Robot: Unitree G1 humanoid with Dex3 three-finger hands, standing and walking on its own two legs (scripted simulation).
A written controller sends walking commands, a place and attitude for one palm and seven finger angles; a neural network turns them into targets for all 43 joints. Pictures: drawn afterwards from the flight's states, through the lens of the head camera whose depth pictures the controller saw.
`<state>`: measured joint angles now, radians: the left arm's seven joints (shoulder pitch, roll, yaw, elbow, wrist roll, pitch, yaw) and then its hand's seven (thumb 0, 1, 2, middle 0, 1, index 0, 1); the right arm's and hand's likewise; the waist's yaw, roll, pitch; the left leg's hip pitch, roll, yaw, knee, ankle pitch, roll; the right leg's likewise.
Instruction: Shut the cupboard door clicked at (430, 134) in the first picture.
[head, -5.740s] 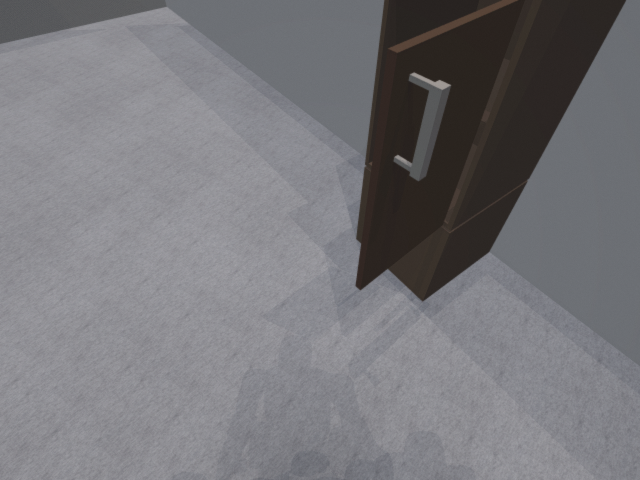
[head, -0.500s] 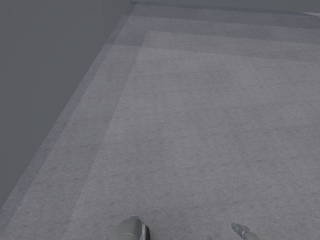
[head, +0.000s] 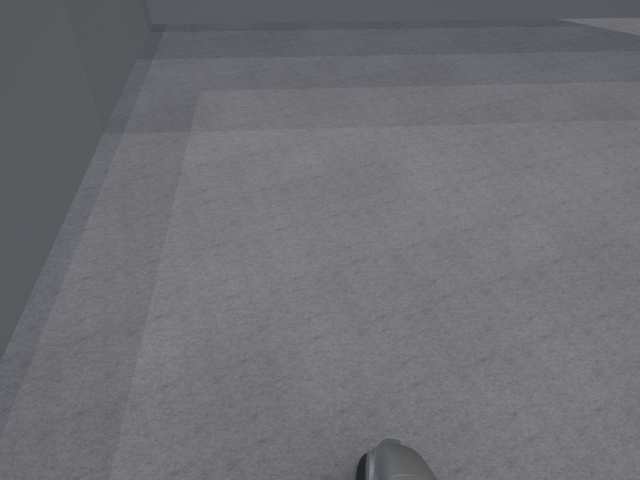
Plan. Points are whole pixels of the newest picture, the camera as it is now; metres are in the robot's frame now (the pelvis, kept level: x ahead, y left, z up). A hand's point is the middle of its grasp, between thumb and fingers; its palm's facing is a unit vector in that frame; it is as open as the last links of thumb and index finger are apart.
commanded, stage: walk to a spot facing it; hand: left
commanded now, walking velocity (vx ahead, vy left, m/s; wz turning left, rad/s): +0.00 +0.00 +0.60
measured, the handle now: out of the picture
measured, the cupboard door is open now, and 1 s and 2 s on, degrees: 95 95 95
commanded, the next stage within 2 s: none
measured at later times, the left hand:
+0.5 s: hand (172, 466) +0.17 +0.23 -0.20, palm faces +0.31 -0.93 -0.19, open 7.3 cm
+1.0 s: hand out of the picture +0.13 +0.16 -0.15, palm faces +0.55 -0.78 -0.29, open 7.4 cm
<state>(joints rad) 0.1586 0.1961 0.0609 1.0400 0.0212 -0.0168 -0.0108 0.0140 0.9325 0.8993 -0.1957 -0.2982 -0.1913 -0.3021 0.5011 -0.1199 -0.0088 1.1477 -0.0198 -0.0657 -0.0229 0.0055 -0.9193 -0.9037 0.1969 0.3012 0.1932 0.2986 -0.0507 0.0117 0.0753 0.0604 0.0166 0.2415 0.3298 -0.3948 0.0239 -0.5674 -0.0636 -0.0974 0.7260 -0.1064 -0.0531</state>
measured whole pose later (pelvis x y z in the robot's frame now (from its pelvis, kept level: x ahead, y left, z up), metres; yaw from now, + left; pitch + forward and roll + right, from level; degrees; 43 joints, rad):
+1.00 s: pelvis +0.19 -0.03 +0.01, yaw +35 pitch +1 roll +3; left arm 0.22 0.16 0.04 0.92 0.02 0.01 0.02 0.00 0.90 0.90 -0.20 -0.30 -0.20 -0.30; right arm 0.14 -0.25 -0.09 0.95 -0.01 0.08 0.03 0.01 -0.91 -0.90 0.20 0.30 0.19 0.30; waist -0.02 0.03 0.11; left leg -0.54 0.01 0.02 1.13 -0.42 -0.07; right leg -0.21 -0.11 -0.15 0.54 -0.34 -0.01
